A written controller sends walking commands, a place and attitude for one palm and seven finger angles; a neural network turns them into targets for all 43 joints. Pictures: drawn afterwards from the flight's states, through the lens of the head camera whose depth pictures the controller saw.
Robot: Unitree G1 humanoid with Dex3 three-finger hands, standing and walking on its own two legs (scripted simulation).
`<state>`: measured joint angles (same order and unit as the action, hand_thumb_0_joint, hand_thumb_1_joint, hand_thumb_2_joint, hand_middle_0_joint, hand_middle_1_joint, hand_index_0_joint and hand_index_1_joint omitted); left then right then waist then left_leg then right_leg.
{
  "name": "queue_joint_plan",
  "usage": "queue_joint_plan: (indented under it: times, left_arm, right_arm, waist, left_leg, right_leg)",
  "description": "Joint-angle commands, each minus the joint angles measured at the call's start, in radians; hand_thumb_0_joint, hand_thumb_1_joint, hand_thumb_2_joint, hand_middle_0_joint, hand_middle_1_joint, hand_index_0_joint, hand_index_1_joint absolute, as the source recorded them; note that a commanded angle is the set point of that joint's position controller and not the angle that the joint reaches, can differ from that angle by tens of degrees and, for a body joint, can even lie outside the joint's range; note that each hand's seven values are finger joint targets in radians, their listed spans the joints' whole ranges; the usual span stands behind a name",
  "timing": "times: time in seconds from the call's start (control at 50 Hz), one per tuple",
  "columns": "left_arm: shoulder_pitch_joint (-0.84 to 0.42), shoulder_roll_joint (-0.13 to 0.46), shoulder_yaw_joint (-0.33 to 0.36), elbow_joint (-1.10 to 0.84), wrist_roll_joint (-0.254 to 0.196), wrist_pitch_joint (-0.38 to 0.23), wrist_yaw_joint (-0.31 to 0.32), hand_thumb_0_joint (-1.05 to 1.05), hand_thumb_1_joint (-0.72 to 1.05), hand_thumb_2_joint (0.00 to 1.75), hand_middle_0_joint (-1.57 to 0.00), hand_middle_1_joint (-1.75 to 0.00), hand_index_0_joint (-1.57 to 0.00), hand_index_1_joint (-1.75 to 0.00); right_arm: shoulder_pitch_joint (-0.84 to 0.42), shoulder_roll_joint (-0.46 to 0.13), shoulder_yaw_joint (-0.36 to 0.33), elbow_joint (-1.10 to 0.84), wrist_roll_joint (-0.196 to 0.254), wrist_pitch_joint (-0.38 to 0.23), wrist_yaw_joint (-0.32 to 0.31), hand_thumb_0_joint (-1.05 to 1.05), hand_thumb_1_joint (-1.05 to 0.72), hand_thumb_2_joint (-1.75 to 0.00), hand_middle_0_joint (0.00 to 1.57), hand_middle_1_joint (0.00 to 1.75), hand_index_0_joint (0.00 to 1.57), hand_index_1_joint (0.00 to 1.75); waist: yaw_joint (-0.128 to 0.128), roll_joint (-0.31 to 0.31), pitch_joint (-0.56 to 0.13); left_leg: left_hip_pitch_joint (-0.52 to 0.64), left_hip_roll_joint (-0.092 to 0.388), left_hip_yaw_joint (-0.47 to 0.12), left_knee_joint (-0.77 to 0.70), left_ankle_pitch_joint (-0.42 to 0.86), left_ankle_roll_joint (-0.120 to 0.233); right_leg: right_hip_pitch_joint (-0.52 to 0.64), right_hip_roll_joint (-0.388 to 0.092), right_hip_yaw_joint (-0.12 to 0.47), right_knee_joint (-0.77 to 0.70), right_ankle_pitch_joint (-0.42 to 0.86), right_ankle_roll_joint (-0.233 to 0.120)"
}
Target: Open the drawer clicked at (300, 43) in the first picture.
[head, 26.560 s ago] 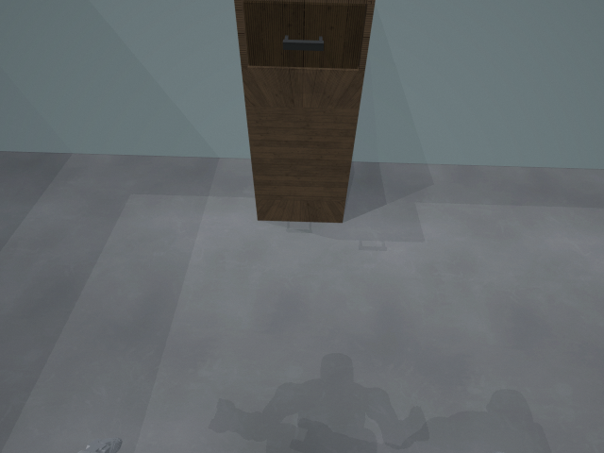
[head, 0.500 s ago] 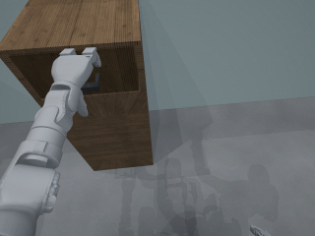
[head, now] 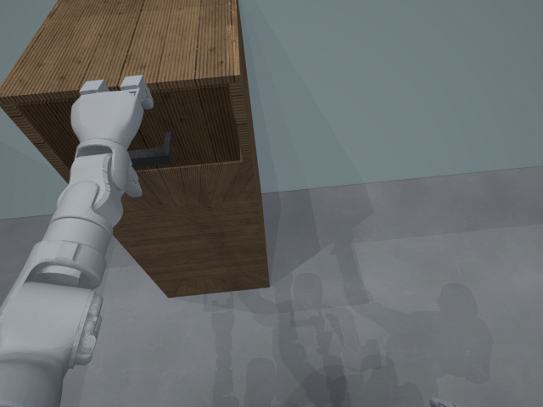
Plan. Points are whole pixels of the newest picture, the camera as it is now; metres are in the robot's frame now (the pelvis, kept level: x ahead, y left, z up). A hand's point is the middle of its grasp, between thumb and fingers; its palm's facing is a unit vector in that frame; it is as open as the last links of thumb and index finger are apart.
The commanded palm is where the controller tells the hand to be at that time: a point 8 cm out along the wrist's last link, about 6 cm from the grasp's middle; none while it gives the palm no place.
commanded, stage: re-aim the fingers above the handle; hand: left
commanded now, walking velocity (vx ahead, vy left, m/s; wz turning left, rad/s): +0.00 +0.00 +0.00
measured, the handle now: (139, 149) +0.53 +0.25 +0.05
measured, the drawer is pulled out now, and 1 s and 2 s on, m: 0.00 0.00 0.00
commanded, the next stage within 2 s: lower the fingers behind the handle in 0.50 s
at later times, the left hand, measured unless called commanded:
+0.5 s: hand (114, 149) +0.47 +0.25 +0.12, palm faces +0.04 +0.07 -1.00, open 13.9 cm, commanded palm +0.44 +0.23 +0.16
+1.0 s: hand (135, 174) +0.46 +0.23 +0.07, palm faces -0.04 +0.02 -1.00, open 13.8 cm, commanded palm +0.44 +0.22 +0.13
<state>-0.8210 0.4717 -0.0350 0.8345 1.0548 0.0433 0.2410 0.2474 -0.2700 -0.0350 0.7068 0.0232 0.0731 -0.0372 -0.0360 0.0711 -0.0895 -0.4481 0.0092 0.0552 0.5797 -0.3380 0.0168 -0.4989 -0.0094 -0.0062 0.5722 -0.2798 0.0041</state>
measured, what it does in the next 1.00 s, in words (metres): stands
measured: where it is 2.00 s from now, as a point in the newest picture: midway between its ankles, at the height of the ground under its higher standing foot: outside the picture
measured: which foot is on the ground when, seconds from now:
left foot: down 0.00-1.00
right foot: down 0.00-1.00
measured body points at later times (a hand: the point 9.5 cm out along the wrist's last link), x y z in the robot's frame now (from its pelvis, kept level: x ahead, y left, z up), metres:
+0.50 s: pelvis -0.01 +0.00 +0.00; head +0.06 -0.03 +0.44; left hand +0.46 +0.24 +0.17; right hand +0.09 -0.26 -0.14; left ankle -0.04 +0.10 -0.73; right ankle -0.01 -0.12 -0.73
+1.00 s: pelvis +0.00 +0.00 +0.00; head +0.07 -0.03 +0.44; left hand +0.46 +0.23 +0.12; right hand +0.07 -0.27 -0.15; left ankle -0.04 +0.10 -0.73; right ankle -0.01 -0.12 -0.73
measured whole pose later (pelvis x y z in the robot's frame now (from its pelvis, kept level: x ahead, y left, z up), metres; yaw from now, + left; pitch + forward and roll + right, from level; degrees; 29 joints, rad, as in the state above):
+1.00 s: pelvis +0.00 +0.00 +0.00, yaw +0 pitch +14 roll +0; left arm -0.78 0.44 -0.08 0.92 1.04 0.14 0.20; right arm 0.29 -0.26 -0.04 0.70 0.02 0.09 -0.02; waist -0.05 0.08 -0.11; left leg -0.50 0.01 0.05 0.60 -0.34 0.02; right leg -0.55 -0.01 -0.01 0.59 -0.28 0.00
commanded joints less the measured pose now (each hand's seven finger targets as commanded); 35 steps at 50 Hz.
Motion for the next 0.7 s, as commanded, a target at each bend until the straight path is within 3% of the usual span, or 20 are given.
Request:
queue_joint_plan:
  times: [0.0, 0.02, 0.06, 0.12, 0.14, 0.18, 0.22, 0.24, 0.26, 0.28, 0.32, 0.38, 0.44, 0.46, 0.5, 0.52, 0.54, 0.62, 0.64, 0.68]
  left_arm:
    - [-0.319, 0.225, -0.013, -0.005, -0.009, 0.203, -0.056, 0.0, -0.5, 0.3, -0.3, -1.2, -0.3, -1.2]
    - [-0.322, 0.176, -0.062, -0.01, -0.031, 0.217, -0.112, 0.0, -0.5, 0.3, -0.3, -1.2, -0.3, -1.2]
    - [-0.37, 0.134, -0.123, -0.126, -0.072, 0.182, -0.215, 0.0, -0.5, 0.3, -0.3, -1.2, -0.3, -1.2]
    - [-0.495, 0.057, -0.201, -0.363, -0.114, 0.024, -0.312, 0.0, -0.5, 0.3, -0.3, -1.2, -0.3, -1.2]
    - [-0.507, 0.092, -0.166, -0.392, -0.12, -0.031, -0.308, 0.0, -0.5, 0.3, -0.3, -1.2, -0.3, -1.2]
    - [-0.534, 0.165, -0.091, -0.448, -0.104, -0.132, -0.276, 0.0, -0.5, 0.3, -0.3, -1.2, -0.3, -1.2]
    - [-0.558, 0.267, 0.01, -0.436, -0.084, -0.185, -0.196, 0.0, -0.5, 0.3, -0.3, -1.2, -0.3, -1.2]
    - [-0.563, 0.228, -0.008, -0.38, -0.07, -0.181, -0.156, 0.0, -0.5, 0.3, -0.3, -1.2, -0.3, -1.2]
    - [-0.539, 0.238, 0.029, -0.34, -0.063, -0.171, -0.111, 0.0, -0.5, 0.3, -0.3, -1.2, -0.3, -1.2]
    - [-0.501, 0.318, 0.115, -0.273, -0.05, -0.148, -0.064, 0.0, -0.5, 0.3, -0.3, -1.2, -0.3, -1.2]
    - [-0.451, 0.39, 0.194, -0.177, -0.031, -0.072, 0.014, 0.0, -0.5, 0.3, -0.3, -1.2, -0.3, -1.2]
    - [-0.405, 0.316, 0.092, -0.025, 0.004, 0.073, 0.049, 0.0, -0.5, 0.3, -0.3, -1.2, -0.3, -1.2]
    - [-0.403, 0.308, 0.035, 0.05, 0.022, 0.165, -0.028, 0.0, -0.5, 0.3, -0.3, -1.2, -0.3, -1.2]
    - [-0.422, 0.254, -0.015, 0.017, 0.003, 0.172, -0.071, 0.0, -0.5, 0.3, -0.3, -1.2, -0.3, -1.2]
    - [-0.432, 0.176, -0.084, -0.096, -0.04, 0.147, -0.161, 0.0, -0.5, 0.3, -0.3, -1.2, -0.3, -1.2]
    - [-0.458, 0.105, -0.139, -0.156, -0.068, 0.113, -0.205, 0.0, -0.5, 0.3, -0.3, -1.2, -0.3, -1.2]
    - [-0.48, 0.082, -0.161, -0.218, -0.09, 0.068, -0.239, 0.0, -0.5, 0.3, -0.3, -1.2, -0.3, -1.2]
    - [-0.531, 0.176, -0.081, -0.34, -0.091, -0.118, -0.257, 0.0, -0.5, 0.3, -0.3, -1.2, -0.3, -1.2]
    - [-0.541, 0.21, -0.039, -0.317, -0.078, -0.149, -0.225, 0.0, -0.5, 0.3, -0.3, -1.2, -0.3, -1.2]
    - [-0.5, 0.298, 0.073, -0.289, -0.048, -0.184, -0.14, 0.0, -0.5, 0.3, -0.3, -1.2, -0.3, -1.2]
  right_arm:
    - [0.023, -0.15, -0.034, -0.096, 0.02, 0.003, 0.006, 0.0, -0.9, -0.9, 0.2, 0.3, 0.2, 0.3]
    - [0.023, -0.158, -0.04, -0.11, 0.028, 0.013, -0.002, 0.0, -0.9, -0.9, 0.2, 0.3, 0.2, 0.3]
    - [0.013, -0.166, -0.043, -0.135, 0.033, 0.016, -0.023, 0.0, -0.9, -0.9, 0.2, 0.3, 0.2, 0.3]
    - [0.004, -0.149, -0.042, -0.146, 0.02, -0.005, -0.053, 0.0, -0.9, -0.9, 0.2, 0.3, 0.2, 0.3]
    - [0.016, -0.138, -0.041, -0.131, 0.013, -0.017, -0.059, 0.0, -0.9, -0.9, 0.2, 0.3, 0.2, 0.3]
    - [0.055, -0.125, -0.042, -0.116, 0.001, -0.026, -0.068, 0.0, -0.9, -0.9, 0.2, 0.3, 0.2, 0.3]
    - [0.076, -0.117, -0.044, -0.095, -0.006, -0.026, -0.061, 0.0, -0.9, -0.9, 0.2, 0.3, 0.2, 0.3]
    - [0.083, -0.104, -0.043, -0.088, -0.004, -0.03, -0.051, 0.0, -0.9, -0.9, 0.2, 0.3, 0.2, 0.3]
    - [0.091, -0.1, -0.042, -0.079, -0.003, -0.035, -0.038, 0.0, -0.9, -0.9, 0.2, 0.3, 0.2, 0.3]
    - [0.089, -0.106, -0.04, -0.07, -0.002, -0.033, -0.029, 0.0, -0.9, -0.9, 0.2, 0.3, 0.2, 0.3]
    - [0.061, -0.111, -0.03, -0.071, -0.007, -0.027, -0.018, 0.0, -0.9, -0.9, 0.2, 0.3, 0.2, 0.3]
    - [0.024, -0.112, -0.016, -0.077, 0.003, -0.02, -0.005, 0.0, -0.9, -0.9, 0.2, 0.3, 0.2, 0.3]
    - [0.034, -0.138, -0.021, -0.095, 0.012, 0.002, -0.006, 0.0, -0.9, -0.9, 0.2, 0.3, 0.2, 0.3]
    - [0.038, -0.143, -0.028, -0.109, 0.016, 0.007, -0.01, 0.0, -0.9, -0.9, 0.2, 0.3, 0.2, 0.3]
    - [0.038, -0.15, -0.042, -0.14, 0.022, 0.007, -0.024, 0.0, -0.9, -0.9, 0.2, 0.3, 0.2, 0.3]
    - [0.04, -0.149, -0.047, -0.145, 0.021, 0.005, -0.032, 0.0, -0.9, -0.9, 0.2, 0.3, 0.2, 0.3]
    - [0.043, -0.149, -0.05, -0.139, 0.019, -0.001, -0.041, 0.0, -0.9, -0.9, 0.2, 0.3, 0.2, 0.3]
    - [0.074, -0.134, -0.046, -0.111, 0.002, -0.017, -0.064, 0.0, -0.9, -0.9, 0.2, 0.3, 0.2, 0.3]
    - [0.091, -0.123, -0.045, -0.096, 0.002, -0.02, -0.064, 0.0, -0.9, -0.9, 0.2, 0.3, 0.2, 0.3]
    - [0.11, -0.115, -0.043, -0.084, -0.004, -0.023, -0.052, 0.0, -0.9, -0.9, 0.2, 0.3, 0.2, 0.3]
  waist:
    - [0.002, -0.143, -0.369]
    - [-0.026, -0.187, -0.368]
    - [-0.057, -0.202, -0.36]
    - [-0.1, -0.135, -0.347]
    - [-0.084, -0.064, -0.356]
    - [-0.065, -0.002, -0.382]
    - [-0.035, 0.032, -0.397]
    - [-0.038, 0.043, -0.37]
    - [-0.02, 0.042, -0.363]
    - [0.004, 0.026, -0.35]
    - [0.043, -0.018, -0.379]
    - [0.034, -0.061, -0.335]
    - [0.011, -0.1, -0.399]
    - [-0.01, -0.123, -0.424]
    - [-0.046, -0.143, -0.45]
    - [-0.078, -0.16, -0.434]
    - [-0.09, -0.147, -0.408]
    - [-0.073, -0.057, -0.355]
    - [-0.066, -0.027, -0.329]
    - [-0.017, 0.011, -0.353]
  left_leg:
    - [0.099, -0.021, 0.018, -0.062, 0.43, 0.009]
    - [0.111, -0.024, 0.016, -0.063, 0.417, 0.02]
    - [0.152, -0.03, 0.001, -0.06, 0.388, 0.036]
    - [0.233, -0.042, -0.033, -0.038, 0.387, 0.051]
    - [0.26, -0.044, -0.04, -0.03, 0.396, 0.05]
    - [0.294, -0.043, -0.054, -0.007, 0.468, 0.039]
    - [0.277, -0.038, -0.058, 0.009, 0.523, 0.019]
    - [0.254, -0.037, -0.062, 0.012, 0.519, 0.012]
    - [0.228, -0.034, -0.064, 0.011, 0.527, 0.003]
    - [0.181, -0.033, -0.061, 0.004, 0.521, -0.006]
    - [0.099, -0.041, -0.04, -0.012, 0.482, -0.01]
    - [0.039, -0.031, -0.005, -0.039, 0.403, -0.012]
    - [0.058, -0.027, 0.013, -0.05, 0.38, 0.003]
    - [0.087, -0.026, 0.013, -0.049, 0.387, 0.014]
    - [0.15, -0.028, 0.004, -0.038, 0.406, 0.032]
    - [0.18, -0.027, -0.01, -0.034, 0.413, 0.039]
    - [0.207, -0.028, -0.02, -0.028, 0.41, 0.044]
    - [0.236, -0.038, -0.049, -0.011, 0.417, 0.038]
    - [0.224, -0.036, -0.052, -0.005, 0.414, 0.033]
    - [0.186, -0.034, -0.056, 0.004, 0.466, 0.016]
  right_leg:
    - [0.297, 0.04, -0.032, -0.04, 0.417, -0.023]
    - [0.306, 0.038, -0.029, -0.058, 0.427, -0.018]
    - [0.289, 0.035, -0.024, -0.074, 0.423, -0.009]
    - [0.223, 0.033, -0.015, -0.081, 0.38, -0.012]
    - [0.205, 0.033, -0.009, -0.072, 0.36, -0.019]
    - [0.168, 0.038, -0.012, -0.043, 0.365, -0.031]
    - [0.164, 0.044, -0.018, -0.024, 0.373, -0.04]
    - [0.136, 0.045, -0.025, -0.012, 0.355, -0.04]
    - [0.132, 0.047, -0.035, -0.002, 0.347, -0.044]
    - [0.149, 0.05, -0.039, 0.007, 0.349, -0.049]
    - [0.232, 0.047, -0.035, 0.013, 0.363, -0.048]
    - [0.246, 0.038, -0.034, 0.003, 0.348, -0.037]
    - [0.291, 0.033, -0.023, -0.016, 0.366, -0.026]
    - [0.301, 0.032, -0.019, -0.026, 0.391, -0.02]
    - [0.296, 0.034, -0.016, -0.045, 0.42, -0.013]
    - [0.273, 0.035, -0.018, -0.059, 0.419, -0.012]
    - [0.235, 0.037, -0.018, -0.064, 0.4, -0.009]
    - [0.164, 0.042, -0.012, -0.052, 0.343, -0.026]
    - [0.131, 0.043, -0.016, -0.041, 0.321, -0.031]
    - [0.137, 0.047, -0.023, -0.005, 0.332, -0.043]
